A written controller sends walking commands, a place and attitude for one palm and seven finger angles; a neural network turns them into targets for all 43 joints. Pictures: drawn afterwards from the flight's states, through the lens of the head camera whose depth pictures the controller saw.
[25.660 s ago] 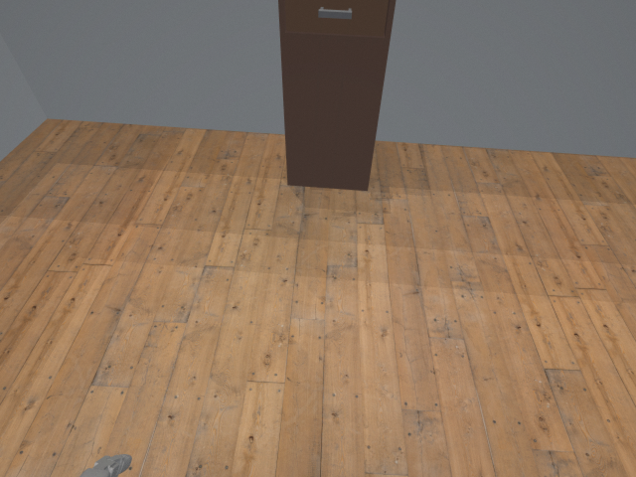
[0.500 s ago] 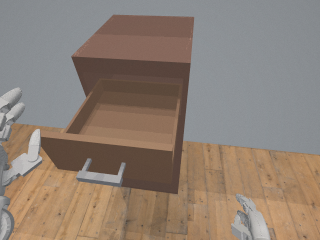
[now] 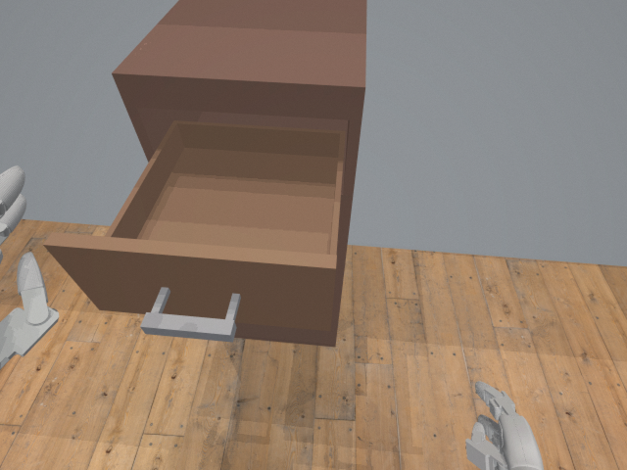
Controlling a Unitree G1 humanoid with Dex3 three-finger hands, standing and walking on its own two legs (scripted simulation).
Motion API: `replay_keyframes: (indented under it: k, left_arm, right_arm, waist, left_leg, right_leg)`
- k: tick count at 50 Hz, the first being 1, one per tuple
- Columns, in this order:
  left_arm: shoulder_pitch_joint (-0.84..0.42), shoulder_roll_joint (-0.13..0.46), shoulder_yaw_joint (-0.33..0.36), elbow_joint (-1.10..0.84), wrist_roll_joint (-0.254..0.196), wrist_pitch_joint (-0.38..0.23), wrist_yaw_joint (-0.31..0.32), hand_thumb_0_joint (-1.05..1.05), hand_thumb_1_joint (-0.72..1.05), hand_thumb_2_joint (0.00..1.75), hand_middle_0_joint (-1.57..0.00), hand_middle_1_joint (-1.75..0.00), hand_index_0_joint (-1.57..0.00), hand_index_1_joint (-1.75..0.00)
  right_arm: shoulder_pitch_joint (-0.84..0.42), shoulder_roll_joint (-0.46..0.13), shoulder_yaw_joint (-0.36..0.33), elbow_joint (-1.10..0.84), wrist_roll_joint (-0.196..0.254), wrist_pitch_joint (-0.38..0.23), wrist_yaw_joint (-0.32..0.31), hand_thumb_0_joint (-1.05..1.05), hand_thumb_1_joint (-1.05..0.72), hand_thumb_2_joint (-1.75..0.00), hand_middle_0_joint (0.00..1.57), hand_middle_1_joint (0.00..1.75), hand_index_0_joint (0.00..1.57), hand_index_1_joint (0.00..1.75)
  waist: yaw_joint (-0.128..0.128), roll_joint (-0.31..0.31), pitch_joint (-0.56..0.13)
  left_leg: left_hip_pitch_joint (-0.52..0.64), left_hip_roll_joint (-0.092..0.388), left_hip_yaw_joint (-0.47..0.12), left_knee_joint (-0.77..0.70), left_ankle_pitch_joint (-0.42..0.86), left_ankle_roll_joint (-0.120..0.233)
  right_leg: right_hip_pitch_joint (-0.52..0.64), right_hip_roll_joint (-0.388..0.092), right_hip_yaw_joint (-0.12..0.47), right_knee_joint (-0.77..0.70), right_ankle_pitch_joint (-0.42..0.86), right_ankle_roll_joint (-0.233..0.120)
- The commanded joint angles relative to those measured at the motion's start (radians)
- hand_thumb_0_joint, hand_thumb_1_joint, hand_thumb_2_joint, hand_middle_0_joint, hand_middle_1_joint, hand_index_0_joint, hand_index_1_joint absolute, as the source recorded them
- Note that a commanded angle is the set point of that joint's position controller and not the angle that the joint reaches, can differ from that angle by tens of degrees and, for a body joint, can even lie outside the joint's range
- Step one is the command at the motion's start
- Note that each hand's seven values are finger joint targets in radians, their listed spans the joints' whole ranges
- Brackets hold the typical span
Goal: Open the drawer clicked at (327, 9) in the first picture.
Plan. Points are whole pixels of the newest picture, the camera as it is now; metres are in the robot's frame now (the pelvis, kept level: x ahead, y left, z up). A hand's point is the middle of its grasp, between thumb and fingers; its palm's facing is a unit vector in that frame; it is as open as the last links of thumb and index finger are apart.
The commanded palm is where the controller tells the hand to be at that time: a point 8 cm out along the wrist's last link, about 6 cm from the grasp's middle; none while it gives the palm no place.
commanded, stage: step back with the hand held close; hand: left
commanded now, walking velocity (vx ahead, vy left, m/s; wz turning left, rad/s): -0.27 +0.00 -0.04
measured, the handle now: (194, 312) +0.30 +0.18 +0.04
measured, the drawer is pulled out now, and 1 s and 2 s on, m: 0.30 0.30 0.30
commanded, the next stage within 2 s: stop stepping back and stand still in 0.90 s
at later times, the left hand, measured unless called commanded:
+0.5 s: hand out of the picture +0.13 +0.24 +0.21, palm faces +0.45 -0.78 -0.43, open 7.4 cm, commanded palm +0.06 +0.29 +0.23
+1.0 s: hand out of the picture +0.01 +0.21 +0.22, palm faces +0.38 -0.76 -0.53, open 7.4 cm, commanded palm -0.07 +0.26 +0.23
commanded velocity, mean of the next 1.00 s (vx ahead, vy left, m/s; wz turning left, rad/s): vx -0.32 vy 0.00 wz -0.05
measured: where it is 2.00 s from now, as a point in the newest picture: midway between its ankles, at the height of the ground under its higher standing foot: outside the picture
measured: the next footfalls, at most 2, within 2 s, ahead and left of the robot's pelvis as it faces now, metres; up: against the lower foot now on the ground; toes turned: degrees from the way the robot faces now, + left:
right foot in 0.74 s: -0.10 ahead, -0.12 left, +0.00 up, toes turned +0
left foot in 1.02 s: -0.23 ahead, +0.07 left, +0.00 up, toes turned +7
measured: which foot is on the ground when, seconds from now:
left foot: down 0.00-0.78, up 0.80-1.00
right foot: down 0.00-0.50, up 0.52-0.72, down 0.74-1.00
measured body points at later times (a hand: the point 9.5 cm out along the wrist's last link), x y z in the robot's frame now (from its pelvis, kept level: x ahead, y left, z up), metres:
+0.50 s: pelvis -0.06 +0.00 -0.02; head -0.05 +0.02 +0.43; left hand +0.10 +0.28 +0.23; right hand +0.12 -0.24 -0.08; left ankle -0.05 +0.11 -0.74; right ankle +0.04 -0.11 -0.74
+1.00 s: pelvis -0.19 -0.02 +0.00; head -0.16 -0.01 +0.45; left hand -0.02 +0.25 +0.24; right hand +0.00 -0.26 -0.07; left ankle -0.21 +0.10 -0.72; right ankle -0.14 -0.12 -0.74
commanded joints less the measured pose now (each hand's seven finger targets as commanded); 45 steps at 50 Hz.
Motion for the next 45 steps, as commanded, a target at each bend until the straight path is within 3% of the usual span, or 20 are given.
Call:
replay_keyframes:
  k: [1,7,11,14,17,19,21,23,25,26,27,28,30,33,36,38,39,40,41,45]
  left_arm:
    - [0.035,0.201,0.170,-0.272,-0.001,-0.068,0.036,0.00,0.90,0.90,-0.20,-0.30,-0.20,-0.30]
    - [0.049,0.210,0.198,-0.274,0.007,-0.071,0.047,0.00,0.90,0.90,-0.20,-0.30,-0.20,-0.30]
    - [0.000,0.173,0.179,-0.234,0.022,-0.079,0.053,0.00,0.90,0.90,-0.20,-0.30,-0.20,-0.30]
    - [-0.049,0.189,0.182,-0.213,0.019,-0.086,0.052,0.00,0.90,0.90,-0.20,-0.30,-0.20,-0.30]
    - [-0.064,0.227,0.200,-0.195,0.012,-0.084,0.060,0.00,0.90,0.90,-0.20,-0.30,-0.20,-0.30]
    - [-0.082,0.215,0.183,-0.207,0.013,-0.081,0.060,0.00,0.90,0.90,-0.20,-0.30,-0.20,-0.30]
    - [-0.046,0.210,0.192,-0.208,0.016,-0.074,0.061,0.00,0.90,0.90,-0.20,-0.30,-0.20,-0.30]
    - [-0.023,0.202,0.184,-0.213,0.007,-0.070,0.061,0.00,0.90,0.90,-0.20,-0.30,-0.20,-0.30]
    - [-0.044,0.200,0.181,-0.308,0.016,-0.096,0.065,0.00,0.90,0.90,-0.20,-0.30,-0.20,-0.30]
    - [-0.045,0.210,0.194,-0.316,0.018,-0.107,0.067,0.00,0.90,0.90,-0.20,-0.30,-0.20,-0.30]
    - [-0.018,0.234,0.229,-0.297,0.015,-0.119,0.067,0.00,0.90,0.90,-0.20,-0.30,-0.20,-0.30]
    - [-0.034,0.212,0.208,-0.313,0.022,-0.115,0.067,0.00,0.90,0.90,-0.20,-0.30,-0.20,-0.30]
    - [-0.044,0.185,0.178,-0.320,0.023,-0.107,0.061,0.00,0.90,0.90,-0.20,-0.30,-0.20,-0.30]
    - [-0.040,0.164,0.138,-0.283,0.019,-0.089,0.052,0.00,0.90,0.90,-0.20,-0.30,-0.20,-0.30]
    - [-0.065,0.180,0.151,-0.243,0.010,-0.089,0.037,0.00,0.90,0.90,-0.20,-0.30,-0.20,-0.30]
    - [-0.080,0.213,0.168,-0.210,0.006,-0.091,0.035,0.00,0.90,0.90,-0.20,-0.30,-0.20,-0.30]
    - [-0.079,0.243,0.185,-0.195,0.005,-0.092,0.041,0.00,0.90,0.90,-0.20,-0.30,-0.20,-0.30]
    - [-0.073,0.238,0.174,-0.208,0.000,-0.085,0.042,0.00,0.90,0.90,-0.20,-0.30,-0.20,-0.30]
    - [-0.024,0.258,0.205,-0.207,0.001,-0.079,0.044,0.00,0.90,0.90,-0.20,-0.30,-0.20,-0.30]
    - [0.022,0.236,0.218,-0.229,0.015,-0.062,0.043,0.00,0.90,0.90,-0.20,-0.30,-0.20,-0.30]
  right_arm:
    - [-0.097,-0.109,-0.049,-0.195,-0.007,-0.044,-0.018,0.00,-0.90,-0.90,0.20,0.30,0.20,0.30]
    - [-0.070,-0.112,-0.067,-0.198,-0.023,-0.059,-0.024,0.00,-0.90,-0.90,0.20,0.30,0.20,0.30]
    - [-0.052,-0.118,-0.066,-0.189,-0.039,-0.072,-0.018,0.00,-0.90,-0.90,0.20,0.30,0.20,0.30]
    - [-0.056,-0.108,-0.058,-0.193,-0.011,-0.073,-0.009,0.00,-0.90,-0.90,0.20,0.30,0.20,0.30]
    - [-0.041,-0.095,-0.060,-0.165,0.004,-0.055,-0.004,0.00,-0.90,-0.90,0.20,0.30,0.20,0.30]
    - [-0.071,-0.080,-0.046,-0.171,0.003,-0.047,-0.006,0.00,-0.90,-0.90,0.20,0.30,0.20,0.30]
    - [-0.079,-0.066,-0.030,-0.182,-0.002,-0.045,-0.011,0.00,-0.90,-0.90,0.20,0.30,0.20,0.30]
    - [-0.071,-0.077,-0.025,-0.170,-0.005,-0.041,-0.021,0.00,-0.90,-0.90,0.20,0.30,0.20,0.30]
    - [-0.080,-0.116,-0.044,-0.197,-0.019,-0.058,-0.025,0.00,-0.90,-0.90,0.20,0.30,0.20,0.30]
    - [-0.066,-0.091,-0.047,-0.188,-0.024,-0.076,-0.018,0.00,-0.90,-0.90,0.20,0.30,0.20,0.30]
    - [-0.056,-0.092,-0.058,-0.168,-0.028,-0.090,-0.020,0.00,-0.90,-0.90,0.20,0.30,0.20,0.30]
    - [-0.048,-0.087,-0.059,-0.178,-0.034,-0.098,-0.018,0.00,-0.90,-0.90,0.20,0.30,0.20,0.30]
    - [-0.035,-0.091,-0.059,-0.156,-0.030,-0.118,0.001,0.00,-0.90,-0.90,0.20,0.30,0.20,0.30]
    - [-0.046,-0.105,-0.059,-0.134,-0.019,-0.135,0.017,0.00,-0.90,-0.90,0.20,0.30,0.20,0.30]
    - [-0.067,-0.120,-0.059,-0.122,-0.017,-0.134,0.027,0.00,-0.90,-0.90,0.20,0.30,0.20,0.30]
    - [-0.085,-0.105,-0.053,-0.127,-0.012,-0.118,0.028,0.00,-0.90,-0.90,0.20,0.30,0.20,0.30]
    - [-0.091,-0.084,-0.048,-0.131,0.001,-0.109,0.026,0.00,-0.90,-0.90,0.20,0.30,0.20,0.30]
    - [-0.107,-0.074,-0.056,-0.138,0.022,-0.104,0.025,0.00,-0.90,-0.90,0.20,0.30,0.20,0.30]
    - [-0.117,-0.070,-0.059,-0.144,0.025,-0.100,0.023,0.00,-0.90,-0.90,0.20,0.30,0.20,0.30]
    - [-0.127,-0.025,-0.026,-0.169,0.005,-0.054,0.006,0.00,-0.90,-0.90,0.20,0.30,0.20,0.30]
  waist:
    - [0.016,0.072,-0.201]
    - [0.016,0.087,-0.192]
    - [0.002,0.083,-0.120]
    - [-0.006,-0.016,-0.124]
    - [-0.008,-0.208,-0.137]
    - [0.005,-0.233,-0.159]
    - [0.001,-0.191,-0.156]
    - [-0.017,-0.057,-0.117]
    - [0.003,0.278,-0.087]
    - [0.003,0.255,-0.111]
    - [0.003,0.252,-0.152]
    - [0.000,0.209,-0.125]
    - [0.004,0.181,-0.133]
    - [-0.004,0.176,-0.166]
    - [0.003,0.129,-0.174]
    - [-0.003,-0.046,-0.163]
    - [-0.004,-0.149,-0.203]
    - [0.012,-0.243,-0.237]
    - [0.032,-0.245,-0.251]
    - [0.010,-0.202,-0.201]
  left_leg:
    - [-0.053,0.109,-0.124,-0.126,0.344,0.010]
    - [-0.116,0.170,-0.150,-0.142,0.478,0.018]
    - [-0.267,0.190,-0.165,-0.147,0.301,0.034]
    - [-0.267,0.114,-0.098,-0.024,0.055,0.020]
    - [-0.107,-0.007,0.000,0.317,-0.159,-0.016]
    - [-0.110,0.014,0.004,0.440,-0.222,-0.010]
    - [-0.083,0.036,0.026,0.253,-0.183,-0.009]
    - [-0.038,0.030,0.030,-0.053,-0.058,-0.013]
    - [-0.236,0.265,-0.290,-0.257,0.077,0.075]
    - [-0.219,0.310,-0.274,-0.241,0.214,0.101]
    - [-0.247,0.322,-0.271,-0.281,0.094,0.114]
    - [-0.236,0.314,-0.258,-0.246,0.186,0.122]
    - [-0.083,0.276,-0.162,-0.135,0.508,0.099]
    - [0.037,0.251,-0.129,-0.090,0.627,0.064]
    - [-0.025,0.242,-0.119,-0.095,0.467,0.051]
    - [-0.089,0.147,-0.031,0.013,0.264,-0.003]
    - [-0.088,0.065,0.050,0.133,0.150,-0.044]
    - [-0.176,-0.004,0.041,0.319,-0.112,-0.055]
    - [-0.218,-0.010,-0.003,0.473,-0.196,-0.046]
    - [-0.177,0.028,0.047,0.353,-0.175,-0.060]
  right_leg:
    - [0.137,-0.080,0.077,0.062,0.142,0.003]
    - [0.140,-0.048,0.074,0.215,0.055,0.007]
    - [0.160,-0.055,0.094,0.243,-0.036,0.001]
    - [0.102,-0.151,0.208,0.099,0.046,-0.031]
    - [-0.120,-0.333,0.409,-0.187,-0.176,-0.125]
    - [-0.119,-0.362,0.354,-0.192,-0.160,-0.139]
    - [-0.085,-0.294,0.233,-0.127,-0.065,-0.101]
    - [-0.089,-0.205,0.148,-0.019,-0.050,-0.046]
    - [-0.009,-0.032,0.058,0.302,-0.120,0.029]
    - [-0.036,-0.015,0.086,0.391,-0.230,0.025]
    - [-0.024,-0.003,0.108,0.496,-0.323,0.026]
    - [-0.050,0.004,0.112,0.518,-0.323,0.025]
    - [-0.075,-0.003,0.095,0.368,-0.262,0.030]
    - [-0.041,0.010,0.063,0.199,-0.159,0.035]
    - [0.060,0.001,0.082,0.083,-0.026,0.024]
    - [0.052,-0.127,0.215,-0.017,0.274,-0.022]
    - [0.058,-0.246,0.326,-0.071,0.468,-0.062]
    - [0.106,-0.325,0.379,-0.080,0.632,-0.103]
    - [0.096,-0.355,0.367,-0.079,0.631,-0.115]
    - [0.042,-0.257,0.233,-0.047,0.570,-0.122]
